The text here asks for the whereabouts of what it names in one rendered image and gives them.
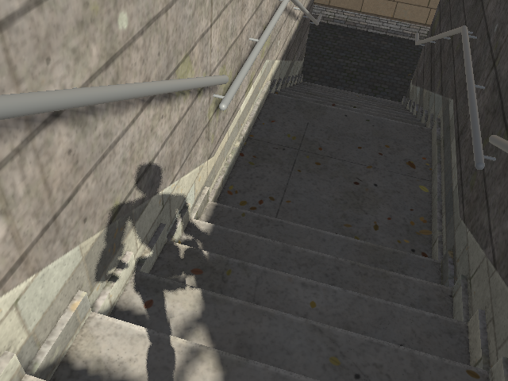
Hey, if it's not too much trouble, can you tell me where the stairs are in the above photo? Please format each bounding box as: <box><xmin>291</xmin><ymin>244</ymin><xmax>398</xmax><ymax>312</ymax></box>
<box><xmin>21</xmin><ymin>201</ymin><xmax>490</xmax><ymax>381</ymax></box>
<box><xmin>274</xmin><ymin>81</ymin><xmax>426</xmax><ymax>127</ymax></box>

